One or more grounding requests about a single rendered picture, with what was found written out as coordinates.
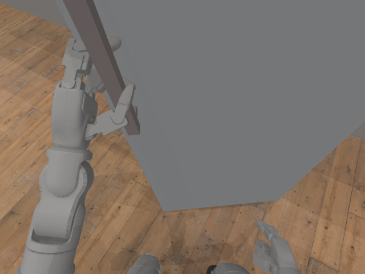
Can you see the left robot hand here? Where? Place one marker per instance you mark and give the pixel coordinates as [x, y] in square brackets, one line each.
[74, 101]

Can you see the left robot thigh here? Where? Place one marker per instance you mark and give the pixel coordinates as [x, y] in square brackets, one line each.
[146, 264]

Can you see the right robot thigh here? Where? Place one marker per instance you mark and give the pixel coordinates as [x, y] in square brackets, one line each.
[229, 268]

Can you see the handle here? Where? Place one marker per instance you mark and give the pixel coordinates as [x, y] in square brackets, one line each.
[89, 26]

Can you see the fridge door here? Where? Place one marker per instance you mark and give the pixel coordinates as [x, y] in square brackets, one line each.
[236, 99]

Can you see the robot thigh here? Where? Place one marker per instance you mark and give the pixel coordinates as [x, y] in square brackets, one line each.
[146, 264]
[229, 268]

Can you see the robot left forearm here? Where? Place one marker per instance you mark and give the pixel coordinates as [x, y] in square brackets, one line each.
[58, 218]

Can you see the right robot hand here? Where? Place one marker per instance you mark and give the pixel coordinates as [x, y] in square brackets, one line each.
[274, 257]

